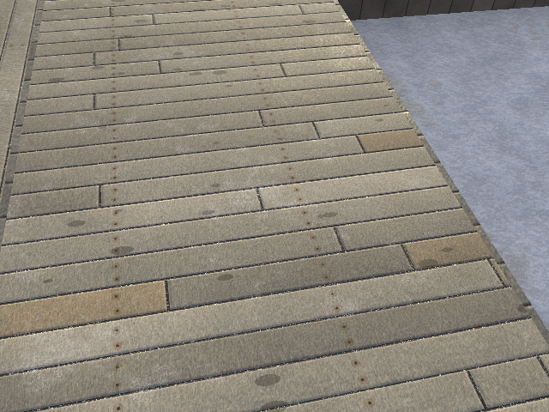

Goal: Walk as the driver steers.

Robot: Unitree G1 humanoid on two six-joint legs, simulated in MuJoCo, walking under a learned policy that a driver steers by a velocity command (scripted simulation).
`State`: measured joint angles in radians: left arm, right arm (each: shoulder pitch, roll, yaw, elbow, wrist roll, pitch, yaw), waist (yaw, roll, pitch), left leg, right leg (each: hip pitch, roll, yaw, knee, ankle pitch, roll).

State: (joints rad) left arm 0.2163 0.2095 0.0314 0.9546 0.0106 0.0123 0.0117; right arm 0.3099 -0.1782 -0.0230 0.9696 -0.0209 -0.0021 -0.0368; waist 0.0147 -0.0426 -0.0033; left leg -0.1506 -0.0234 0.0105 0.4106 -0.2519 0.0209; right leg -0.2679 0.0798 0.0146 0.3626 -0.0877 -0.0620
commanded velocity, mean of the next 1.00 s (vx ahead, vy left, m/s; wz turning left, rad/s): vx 0.00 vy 0.00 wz -0.01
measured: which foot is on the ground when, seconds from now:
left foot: down 0.00-1.00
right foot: down 0.00-1.00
